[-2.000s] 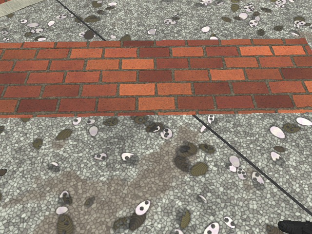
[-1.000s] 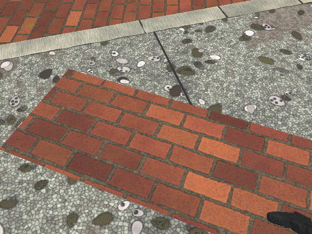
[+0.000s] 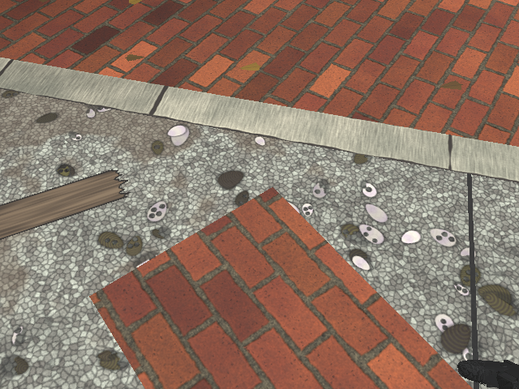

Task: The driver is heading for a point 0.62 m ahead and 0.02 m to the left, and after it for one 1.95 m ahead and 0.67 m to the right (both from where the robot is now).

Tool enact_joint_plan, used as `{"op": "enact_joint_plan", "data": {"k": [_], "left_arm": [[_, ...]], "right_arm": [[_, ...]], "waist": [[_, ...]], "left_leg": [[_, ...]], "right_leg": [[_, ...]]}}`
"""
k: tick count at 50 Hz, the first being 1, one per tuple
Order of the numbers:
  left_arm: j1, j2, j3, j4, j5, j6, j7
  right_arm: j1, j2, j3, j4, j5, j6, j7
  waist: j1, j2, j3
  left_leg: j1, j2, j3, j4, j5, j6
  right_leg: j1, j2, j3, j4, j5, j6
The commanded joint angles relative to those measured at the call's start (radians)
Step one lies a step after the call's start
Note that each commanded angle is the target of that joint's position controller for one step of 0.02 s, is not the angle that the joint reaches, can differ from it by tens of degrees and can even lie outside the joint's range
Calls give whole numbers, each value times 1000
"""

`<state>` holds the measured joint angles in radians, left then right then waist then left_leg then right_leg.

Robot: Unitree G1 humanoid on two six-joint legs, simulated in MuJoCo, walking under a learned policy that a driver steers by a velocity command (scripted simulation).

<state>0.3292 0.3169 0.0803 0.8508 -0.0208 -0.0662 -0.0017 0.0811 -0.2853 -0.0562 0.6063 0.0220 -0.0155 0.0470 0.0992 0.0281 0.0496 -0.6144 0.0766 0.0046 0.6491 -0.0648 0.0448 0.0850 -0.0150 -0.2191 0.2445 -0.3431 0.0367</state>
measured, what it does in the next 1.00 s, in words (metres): walks ahead: left foot, then right foot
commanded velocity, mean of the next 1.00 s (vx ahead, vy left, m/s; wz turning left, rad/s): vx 0.43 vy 0.00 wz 0.24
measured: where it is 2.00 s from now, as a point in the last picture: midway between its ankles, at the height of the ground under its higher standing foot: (252, 336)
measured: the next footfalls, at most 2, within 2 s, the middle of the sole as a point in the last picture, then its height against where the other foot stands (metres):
left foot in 0.06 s outside the picture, level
right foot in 0.54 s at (303, 365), level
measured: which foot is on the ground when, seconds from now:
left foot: up 0.00-0.04, down 0.06-0.56, up 0.58-0.96, down 0.98-1.00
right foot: down 0.00-0.06, up 0.08-0.52, down 0.54-0.98, up 1.00-1.00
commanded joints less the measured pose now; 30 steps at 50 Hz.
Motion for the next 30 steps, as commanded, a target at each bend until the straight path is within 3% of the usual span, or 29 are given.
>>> {"op": "enact_joint_plan", "data": {"k": [1,2,3,4,5,6,7,8,9,10,13,18,20,24,26,27,28,29,30], "left_arm": [[-48,214,52,-60,-17,7,10],[-60,211,49,-64,-21,14,14],[-43,176,34,-72,-3,14,20],[36,29,-15,-132,50,-3,8],[-24,75,-18,-152,21,-40,-3],[-129,146,1,-179,-20,-61,-12],[-152,133,-7,-187,-18,-74,-11],[-153,129,-5,-174,8,-77,-3],[-139,138,2,-168,24,-69,-1],[-126,137,4,-166,28,-58,-4],[-146,93,-5,-171,39,-33,-3],[-338,43,-27,-220,31,-34,-14],[-373,50,-27,-229,19,-41,-23],[-377,84,-14,-238,19,-53,-36],[-291,101,0,-218,22,-58,-31],[-186,132,15,-196,30,-63,-26],[-32,191,29,-182,42,-64,-22],[68,243,50,-130,37,-51,-31],[69,152,27,-132,4,-49,-38]], "right_arm": [[16,-112,-43,-81,-7,-6,6],[155,-152,-68,-46,-5,-2,1],[341,-219,-104,7,1,7,-16],[341,-341,-120,9,14,5,-31],[362,-297,-100,-34,8,-15,-25],[334,-225,-79,-19,-3,-32,-19],[289,-199,-70,-15,-3,-41,-20],[216,-170,-59,-22,-5,-43,-22],[168,-147,-50,-35,-16,-44,-25],[145,-142,-46,-44,-22,-43,-28],[156,-160,-51,-23,-15,-49,-44],[228,-182,-59,23,-5,-40,-65],[265,-177,-56,48,-2,-40,-65],[308,-157,-50,88,-3,-32,-65],[296,-153,-49,94,-5,-24,-63],[291,-123,-37,90,-10,-24,-60],[319,-82,-18,72,-27,-26,-60],[445,-35,-4,74,5,-38,-61],[401,-122,-16,88,12,-44,-63]], "waist": [[-98,-117,-41],[-181,-101,-114],[-264,-44,-207],[-159,249,-269],[-207,189,-452],[-231,103,-315],[-197,57,-218],[-151,-1,-156],[-113,13,-129],[-91,26,-117],[-81,8,-81],[-152,32,-28],[-172,41,-27],[-169,71,-19],[-120,93,-41],[-70,74,-122],[-21,-43,-279],[-54,-361,-379],[-27,-250,-302]], "left_leg": [[150,-80,82,-31,-117,58],[345,-126,104,-85,-83,92],[651,-109,19,-103,-64,135],[980,164,-502,-156,-168,294],[1056,268,-868,-331,-376,394],[980,236,-730,-360,-329,330],[843,194,-605,-358,-250,294],[701,154,-511,-361,-137,264],[599,124,-448,-378,-28,253],[536,110,-426,-400,23,255],[414,79,-341,-428,130,262],[331,5,-271,-419,1,189],[357,27,-291,-406,-43,179],[500,88,-367,-309,-10,160],[528,75,-368,-226,141,136],[506,21,-326,-85,231,108],[356,-46,-261,197,63,66],[14,-191,-160,513,-453,-12],[-119,-141,-220,627,-502,-16]], "right_leg": [[-7,-263,44,138,895,-140],[-59,-236,9,326,970,-116],[-258,-198,1,597,804,-76],[-716,-29,26,970,-113,-10],[-850,44,276,1139,-273,-9],[-940,-12,310,1136,-172,-29],[-917,-53,302,1051,-84,-44],[-850,-85,303,963,-30,-38],[-776,-104,310,904,8,-32],[-730,-106,308,875,27,-23],[-694,-88,278,745,100,21],[-606,-17,269,389,416,40],[-573,-9,274,331,469,30],[-576,-11,284,264,357,-22],[-463,11,244,216,289,-66],[-294,-16,260,215,310,-105],[-12,-180,438,261,344,-183],[262,-357,898,124,67,-335],[239,-367,996,53,-171,-318]]}}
